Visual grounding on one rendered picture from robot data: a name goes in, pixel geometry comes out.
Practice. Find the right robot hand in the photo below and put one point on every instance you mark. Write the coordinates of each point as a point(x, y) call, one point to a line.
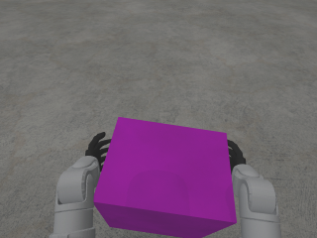
point(236, 155)

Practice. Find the robot left forearm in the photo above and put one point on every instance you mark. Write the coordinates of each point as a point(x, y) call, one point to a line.
point(74, 200)

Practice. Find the robot right forearm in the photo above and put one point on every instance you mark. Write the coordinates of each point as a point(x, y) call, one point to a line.
point(258, 204)

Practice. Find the left robot hand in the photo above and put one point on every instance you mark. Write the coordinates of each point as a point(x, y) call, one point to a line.
point(94, 148)

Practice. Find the carton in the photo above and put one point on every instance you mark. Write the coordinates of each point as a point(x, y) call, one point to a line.
point(166, 179)

